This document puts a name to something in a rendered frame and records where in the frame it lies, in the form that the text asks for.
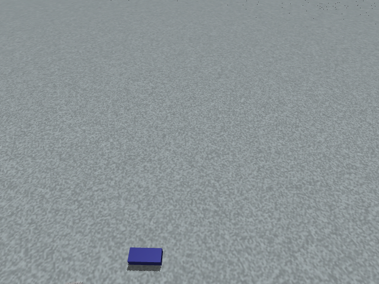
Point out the carton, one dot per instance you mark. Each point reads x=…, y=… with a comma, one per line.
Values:
x=145, y=256

